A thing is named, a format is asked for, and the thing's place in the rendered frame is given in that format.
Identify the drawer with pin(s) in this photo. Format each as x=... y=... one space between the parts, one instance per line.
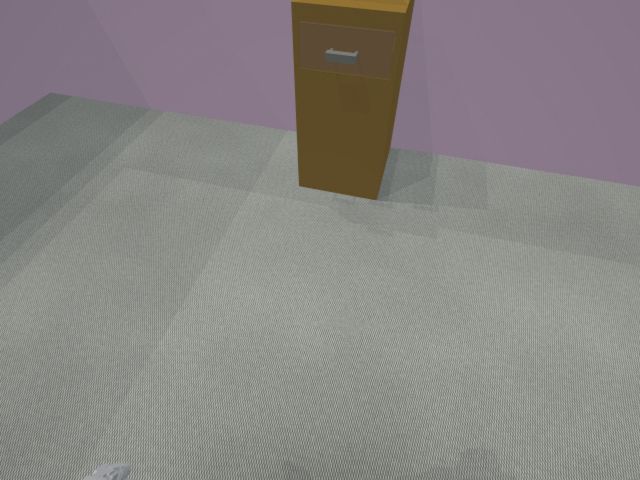
x=375 y=46

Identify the handle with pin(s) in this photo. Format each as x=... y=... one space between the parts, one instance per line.
x=341 y=57

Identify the cabinet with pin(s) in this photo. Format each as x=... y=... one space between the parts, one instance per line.
x=345 y=121

